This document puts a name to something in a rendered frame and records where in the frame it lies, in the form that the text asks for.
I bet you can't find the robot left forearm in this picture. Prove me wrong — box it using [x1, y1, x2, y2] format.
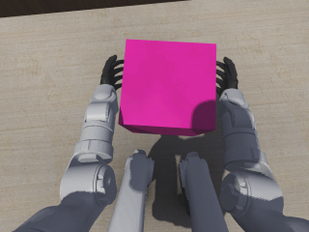
[59, 84, 119, 199]

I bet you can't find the carton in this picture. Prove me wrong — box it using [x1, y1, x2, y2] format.
[118, 39, 216, 136]

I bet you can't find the robot left hand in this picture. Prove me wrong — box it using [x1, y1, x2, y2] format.
[99, 54, 125, 91]

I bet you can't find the robot left upper arm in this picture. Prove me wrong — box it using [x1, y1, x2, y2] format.
[12, 162, 118, 232]

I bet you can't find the robot right hand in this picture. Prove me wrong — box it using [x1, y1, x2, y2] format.
[215, 56, 239, 98]

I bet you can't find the robot right upper arm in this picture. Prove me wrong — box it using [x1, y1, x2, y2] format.
[219, 171, 309, 232]

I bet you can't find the robot right forearm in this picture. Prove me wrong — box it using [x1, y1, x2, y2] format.
[216, 88, 284, 205]

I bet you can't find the left robot shin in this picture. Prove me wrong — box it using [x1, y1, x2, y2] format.
[124, 149, 147, 172]

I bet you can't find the robot right foot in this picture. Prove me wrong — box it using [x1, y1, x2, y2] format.
[181, 180, 190, 216]

